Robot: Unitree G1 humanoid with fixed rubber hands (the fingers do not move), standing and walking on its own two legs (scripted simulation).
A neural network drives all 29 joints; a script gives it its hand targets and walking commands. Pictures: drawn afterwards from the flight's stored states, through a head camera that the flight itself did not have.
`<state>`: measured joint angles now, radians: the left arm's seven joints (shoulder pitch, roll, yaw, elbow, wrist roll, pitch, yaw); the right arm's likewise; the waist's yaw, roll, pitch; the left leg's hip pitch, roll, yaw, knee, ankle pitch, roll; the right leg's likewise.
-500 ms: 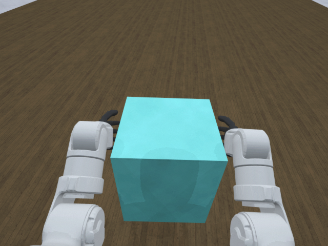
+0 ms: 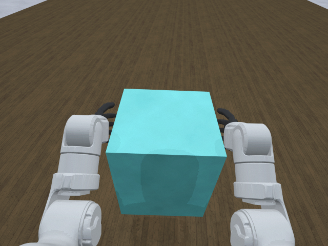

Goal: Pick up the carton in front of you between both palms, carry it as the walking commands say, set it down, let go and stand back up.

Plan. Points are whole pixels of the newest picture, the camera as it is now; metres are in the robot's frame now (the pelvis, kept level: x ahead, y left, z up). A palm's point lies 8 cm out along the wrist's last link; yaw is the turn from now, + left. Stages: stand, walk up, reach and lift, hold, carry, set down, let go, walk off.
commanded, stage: carry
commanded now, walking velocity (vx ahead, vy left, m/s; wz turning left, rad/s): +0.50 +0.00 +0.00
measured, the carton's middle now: (164, 154) +0.34 +0.00 +0.09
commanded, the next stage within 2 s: none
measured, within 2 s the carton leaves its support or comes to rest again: neither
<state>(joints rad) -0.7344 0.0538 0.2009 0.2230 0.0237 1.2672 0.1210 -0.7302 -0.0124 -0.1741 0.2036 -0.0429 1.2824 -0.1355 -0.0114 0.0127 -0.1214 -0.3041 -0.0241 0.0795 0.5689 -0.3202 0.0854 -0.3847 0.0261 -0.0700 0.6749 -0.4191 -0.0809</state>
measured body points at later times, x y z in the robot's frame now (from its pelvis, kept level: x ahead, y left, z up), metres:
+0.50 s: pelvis +0.21 +0.00 -0.01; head +0.23 -0.01 +0.44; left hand +0.60 +0.15 +0.16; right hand +0.60 -0.15 +0.16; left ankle +0.35 +0.09 -0.71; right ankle +0.04 -0.10 -0.73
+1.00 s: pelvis +0.52 +0.00 +0.01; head +0.55 +0.01 +0.45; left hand +0.86 +0.15 +0.09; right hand +0.85 -0.16 +0.10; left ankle +0.36 +0.07 -0.73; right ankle +0.66 -0.11 -0.71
